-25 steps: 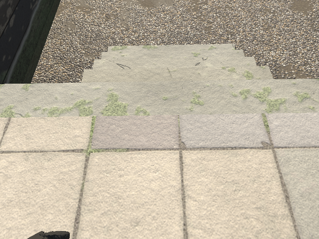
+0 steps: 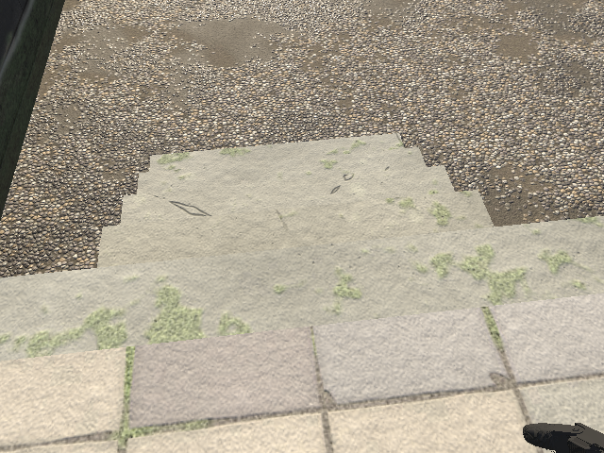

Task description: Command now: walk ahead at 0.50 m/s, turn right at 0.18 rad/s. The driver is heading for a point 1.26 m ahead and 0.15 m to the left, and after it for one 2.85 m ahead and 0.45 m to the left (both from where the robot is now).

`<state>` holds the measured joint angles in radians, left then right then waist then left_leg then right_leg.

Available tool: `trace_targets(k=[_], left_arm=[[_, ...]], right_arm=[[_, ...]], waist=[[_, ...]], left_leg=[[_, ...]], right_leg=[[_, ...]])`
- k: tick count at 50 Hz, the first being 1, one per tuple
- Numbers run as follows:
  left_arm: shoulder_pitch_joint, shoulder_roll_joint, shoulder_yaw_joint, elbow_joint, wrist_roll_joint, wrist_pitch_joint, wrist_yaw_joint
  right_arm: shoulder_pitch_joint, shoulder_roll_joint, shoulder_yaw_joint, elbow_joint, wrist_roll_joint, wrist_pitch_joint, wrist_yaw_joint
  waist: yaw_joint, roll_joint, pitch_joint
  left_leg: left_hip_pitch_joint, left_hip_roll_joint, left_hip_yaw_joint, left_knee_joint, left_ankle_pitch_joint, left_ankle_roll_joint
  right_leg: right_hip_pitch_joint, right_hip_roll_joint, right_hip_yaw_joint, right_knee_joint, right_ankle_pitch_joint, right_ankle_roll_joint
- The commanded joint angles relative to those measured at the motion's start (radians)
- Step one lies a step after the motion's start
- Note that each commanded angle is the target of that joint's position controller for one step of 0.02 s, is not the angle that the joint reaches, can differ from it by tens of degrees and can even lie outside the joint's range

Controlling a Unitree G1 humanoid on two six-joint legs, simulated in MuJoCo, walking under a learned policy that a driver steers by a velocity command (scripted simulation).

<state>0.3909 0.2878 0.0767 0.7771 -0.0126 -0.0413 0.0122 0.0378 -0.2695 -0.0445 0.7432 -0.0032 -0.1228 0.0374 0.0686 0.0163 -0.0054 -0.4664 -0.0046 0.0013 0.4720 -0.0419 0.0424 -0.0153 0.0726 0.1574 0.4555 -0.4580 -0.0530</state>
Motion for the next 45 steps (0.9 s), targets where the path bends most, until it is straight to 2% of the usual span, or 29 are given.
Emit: trace_targets(k=[1,2,3,4,5,6,8,10,13,16,19,22,24,25,26,27,28,29,30,31,32,33,34,35,38,39,41,42,45], left_arm=[[0.090,0.037,-0.005,-0.075,-0.003,-0.018,0.002],[0.093,0.056,-0.009,-0.071,-0.011,-0.031,0.000],[-0.002,0.130,0.009,-0.083,-0.025,-0.036,-0.004],[-0.082,0.132,0.007,-0.102,-0.020,-0.038,-0.006],[-0.128,0.122,0.007,-0.113,-0.004,-0.040,-0.008],[-0.126,0.114,0.012,-0.112,0.004,-0.037,-0.008],[-0.089,0.077,0.006,-0.099,0.003,-0.028,-0.010],[-0.119,0.059,0.000,-0.111,0.008,-0.025,-0.006],[-0.210,0.040,-0.009,-0.134,0.011,-0.031,-0.008],[-0.311,0.019,-0.019,-0.155,0.006,-0.040,-0.020],[-0.394,0.020,-0.021,-0.180,-0.005,-0.047,-0.035],[-0.433,0.037,-0.017,-0.204,-0.007,-0.054,-0.053],[-0.363,0.069,-0.003,-0.191,-0.002,-0.057,-0.056],[-0.247,0.098,0.014,-0.157,0.001,-0.056,-0.051],[-0.066,0.154,0.013,-0.089,0.081,-0.065,-0.045],[0.113,0.193,0.026,-0.072,0.099,-0.059,-0.038],[0.255,0.130,0.008,-0.026,0.092,-0.048,-0.032],[0.212,0.114,0.011,-0.001,0.092,-0.060,-0.022],[0.090,0.106,0.005,-0.006,0.070,-0.066,-0.020],[0.023,0.038,-0.023,-0.013,0.062,-0.065,-0.016],[-0.031,-0.014,-0.044,-0.014,0.066,-0.070,-0.017],[-0.094,-0.032,-0.053,-0.034,0.071,-0.072,-0.014],[-0.139,-0.028,-0.050,-0.050,0.073,-0.080,-0.011],[-0.147,-0.001,-0.041,-0.052,0.078,-0.088,-0.009],[-0.066,0.035,-0.030,-0.023,0.117,-0.098,-0.023],[-0.042,0.033,-0.031,-0.009,0.119,-0.096,-0.031],[0.000,0.032,-0.035,0.022,0.110,-0.092,-0.043],[0.024,0.032,-0.037,0.040,0.105,-0.090,-0.048],[0.061,0.049,-0.037,0.081,0.106,-0.087,-0.059]], right_arm=[[0.354,-0.281,-0.091,0.015,-0.021,-0.010,-0.011],[0.389,-0.220,-0.076,0.043,0.008,-0.004,0.000],[0.330,-0.159,-0.057,0.034,0.023,0.001,-0.002],[0.261,-0.135,-0.046,0.016,0.014,0.011,-0.006],[0.213,-0.113,-0.036,0.012,0.004,0.017,-0.006],[0.187,-0.095,-0.028,0.009,-0.006,0.014,-0.007],[0.183,-0.096,-0.026,0.016,-0.004,0.010,-0.008],[0.201,-0.127,-0.032,0.031,0.003,0.005,-0.013],[0.234,-0.151,-0.038,0.050,0.010,0.013,-0.024],[0.286,-0.162,-0.037,0.073,0.020,0.023,-0.029],[0.347,-0.168,-0.036,0.101,0.024,0.036,-0.029],[0.366,-0.180,-0.040,0.120,0.026,0.056,-0.034],[0.345,-0.199,-0.046,0.121,0.027,0.065,-0.039],[0.323,-0.197,-0.044,0.118,0.030,0.070,-0.042],[0.427,-0.096,0.004,0.163,-0.150,0.017,0.021],[0.571,0.021,0.033,0.133,-0.144,-0.009,0.049],[0.474,-0.030,0.032,0.128,-0.096,-0.025,0.074],[0.275,-0.071,0.014,0.097,-0.055,-0.026,0.066],[0.228,-0.094,0.011,0.086,-0.054,-0.026,0.039],[0.255,-0.104,0.010,0.093,-0.080,-0.020,0.017],[0.256,-0.078,0.022,0.090,-0.102,-0.011,0.008],[0.261,-0.052,0.032,0.091,-0.109,0.003,0.006],[0.269,-0.034,0.036,0.093,-0.099,0.016,0.007],[0.254,-0.022,0.042,0.089,-0.088,0.026,0.012],[0.195,-0.009,0.048,0.076,-0.075,0.035,0.032],[0.172,-0.004,0.049,0.070,-0.072,0.035,0.038],[0.117,-0.003,0.047,0.052,-0.070,0.044,0.047],[0.089,-0.008,0.045,0.044,-0.070,0.047,0.048],[0.018,-0.025,0.036,0.010,-0.061,0.054,0.042]], waist=[[-0.144,0.161,-0.336],[-0.154,0.271,-0.339],[-0.163,0.156,-0.177],[-0.147,0.074,-0.087],[-0.122,0.038,-0.014],[-0.094,0.054,0.004],[-0.069,0.082,-0.004],[-0.068,0.071,0.005],[-0.092,0.046,0.014],[-0.132,0.046,0.031],[-0.164,0.048,0.056],[-0.154,0.058,0.067],[-0.102,0.078,0.021],[-0.033,0.073,-0.049],[0.005,-0.036,-0.184],[0.003,-0.203,-0.433],[0.109,-0.196,-0.411],[0.127,-0.142,-0.089],[0.064,-0.128,0.024],[0.003,-0.108,-0.025],[-0.040,-0.105,-0.005],[-0.080,-0.092,-0.008],[-0.101,-0.083,-0.004],[-0.097,-0.081,0.006],[-0.066,-0.053,0.018],[-0.059,-0.050,0.025],[-0.045,-0.061,0.045],[-0.036,-0.067,0.053],[-0.026,-0.072,0.083]], left_leg=[[0.782,0.324,-0.493,-0.015,-0.104,0.249],[0.836,0.392,-0.765,-0.166,-0.327,0.285],[0.719,0.369,-0.669,-0.186,-0.447,0.237],[0.584,0.330,-0.539,-0.202,-0.409,0.202],[0.455,0.288,-0.448,-0.235,-0.320,0.192],[0.380,0.256,-0.388,-0.259,-0.235,0.180],[0.316,0.221,-0.306,-0.295,-0.118,0.184],[0.305,0.220,-0.245,-0.321,-0.004,0.200],[0.329,0.197,-0.158,-0.334,0.103,0.184],[0.340,0.170,-0.092,-0.330,0.113,0.155],[0.401,0.199,-0.097,-0.307,0.102,0.153],[0.501,0.246,-0.117,-0.248,0.172,0.139],[0.531,0.250,-0.108,-0.157,0.368,0.118],[0.510,0.216,-0.071,-0.026,0.512,0.098],[0.423,0.131,-0.022,0.138,0.398,0.062],[0.000,-0.029,0.006,0.429,-0.076,0.007],[-0.279,-0.106,-0.064,0.652,-0.521,0.002],[-0.454,-0.031,-0.121,0.783,-0.432,0.036],[-0.414,0.037,-0.103,0.781,-0.344,0.051],[-0.309,0.076,-0.109,0.725,-0.297,0.065],[-0.243,0.108,-0.109,0.702,-0.259,0.066],[-0.174,0.124,-0.102,0.670,-0.266,0.053],[-0.159,0.124,-0.091,0.635,-0.272,0.038],[-0.174,0.124,-0.076,0.599,-0.223,0.023],[-0.247,0.127,-0.056,0.464,0.016,-0.001],[-0.246,0.126,-0.044,0.406,0.083,-0.003],[-0.204,0.110,-0.015,0.306,0.192,-0.002],[-0.193,0.100,-0.004,0.270,0.231,0.002],[-0.207,0.084,-0.010,0.187,0.240,0.023]], right_leg=[[-0.479,-0.017,-0.030,0.646,0.350,0.009],[-0.675,0.017,0.015,0.795,-0.117,0.020],[-0.768,-0.045,0.032,0.865,-0.063,0.013],[-0.764,-0.098,-0.016,0.841,0.022,0.008],[-0.743,-0.133,-0.045,0.771,0.085,0.010],[-0.692,-0.166,-0.047,0.711,0.133,0.012],[-0.629,-0.183,-0.069,0.652,0.168,0.024],[-0.654,-0.194,-0.087,0.578,0.223,0.044],[-0.672,-0.195,-0.106,0.395,0.384,0.062],[-0.618,-0.166,-0.136,0.213,0.524,0.063],[-0.609,-0.144,-0.149,0.126,0.546,0.055],[-0.619,-0.128,-0.147,0.068,0.451,0.023],[-0.499,-0.094,-0.171,0.038,0.383,-0.008],[-0.330,-0.066,-0.200,0.003,0.403,-0.037],[-0.009,-0.097,-0.153,0.059,0.585,-0.114],[0.564,-0.313,0.198,0.069,0.493,-0.354],[0.654,-0.426,0.554,-0.127,0.122,-0.382],[0.426,-0.385,0.478,-0.193,-0.119,-0.250],[0.185,-0.367,0.361,-0.226,-0.080,-0.203],[0.075,-0.344,0.285,-0.247,0.031,-0.199],[-0.033,-0.336,0.215,-0.273,0.138,-0.200],[-0.131,-0.333,0.181,-0.307,0.186,-0.201],[-0.173,-0.327,0.136,-0.340,0.213,-0.206],[-0.190,-0.314,0.079,-0.361,0.246,-0.208],[-0.162,-0.308,-0.055,-0.362,0.450,-0.222],[-0.160,-0.302,-0.100,-0.356,0.499,-0.218],[-0.180,-0.286,-0.179,-0.341,0.548,-0.201],[-0.169,-0.285,-0.200,-0.331,0.546,-0.191],[-0.069,-0.323,-0.219,-0.313,0.552,-0.172]])
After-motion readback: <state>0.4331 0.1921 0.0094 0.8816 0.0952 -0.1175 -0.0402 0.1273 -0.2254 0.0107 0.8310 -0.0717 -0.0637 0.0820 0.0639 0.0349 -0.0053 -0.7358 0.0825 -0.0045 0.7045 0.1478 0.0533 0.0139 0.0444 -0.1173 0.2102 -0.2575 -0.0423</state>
